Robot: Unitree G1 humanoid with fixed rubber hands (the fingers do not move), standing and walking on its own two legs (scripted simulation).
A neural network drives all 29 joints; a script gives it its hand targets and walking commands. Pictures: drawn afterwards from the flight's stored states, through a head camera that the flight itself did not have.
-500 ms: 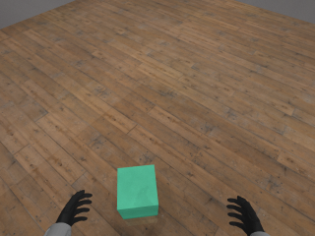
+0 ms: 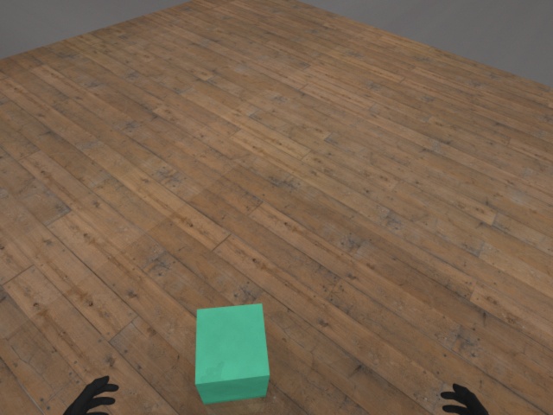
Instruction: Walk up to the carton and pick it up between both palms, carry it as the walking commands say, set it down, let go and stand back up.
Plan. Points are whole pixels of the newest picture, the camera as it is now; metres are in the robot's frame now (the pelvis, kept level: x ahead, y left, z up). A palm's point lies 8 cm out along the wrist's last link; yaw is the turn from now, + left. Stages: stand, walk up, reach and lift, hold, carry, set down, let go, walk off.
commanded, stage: stand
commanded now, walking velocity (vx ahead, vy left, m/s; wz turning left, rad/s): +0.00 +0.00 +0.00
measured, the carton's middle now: (232, 354) +0.41 +0.11 -0.64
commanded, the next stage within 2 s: none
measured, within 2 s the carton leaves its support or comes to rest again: neither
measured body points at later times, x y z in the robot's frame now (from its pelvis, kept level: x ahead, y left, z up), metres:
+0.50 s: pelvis -0.01 +0.01 +0.01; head +0.00 +0.03 +0.46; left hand +0.11 +0.31 -0.11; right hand +0.11 -0.29 -0.09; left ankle +0.01 +0.11 -0.73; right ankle -0.08 -0.11 -0.73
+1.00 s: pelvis -0.02 +0.01 +0.01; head -0.01 +0.02 +0.46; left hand +0.07 +0.32 -0.11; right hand +0.08 -0.30 -0.10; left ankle +0.01 +0.11 -0.73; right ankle -0.08 -0.11 -0.73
